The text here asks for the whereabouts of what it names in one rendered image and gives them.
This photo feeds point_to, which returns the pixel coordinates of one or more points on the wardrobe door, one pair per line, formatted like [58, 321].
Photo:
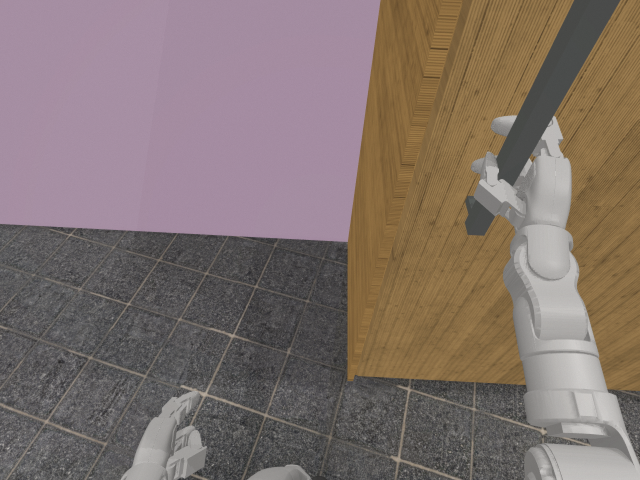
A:
[443, 311]

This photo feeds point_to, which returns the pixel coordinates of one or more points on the robot right upper arm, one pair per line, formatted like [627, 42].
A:
[573, 462]

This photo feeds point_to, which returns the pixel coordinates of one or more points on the left robot hand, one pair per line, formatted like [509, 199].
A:
[181, 453]

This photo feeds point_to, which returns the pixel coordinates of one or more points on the right robot hand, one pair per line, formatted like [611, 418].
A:
[544, 185]

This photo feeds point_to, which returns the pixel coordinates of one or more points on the handle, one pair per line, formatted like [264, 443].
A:
[576, 38]

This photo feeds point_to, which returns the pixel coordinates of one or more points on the left robot shin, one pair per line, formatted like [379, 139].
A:
[299, 468]

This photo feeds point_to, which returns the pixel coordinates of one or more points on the robot right forearm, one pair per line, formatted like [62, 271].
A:
[566, 389]

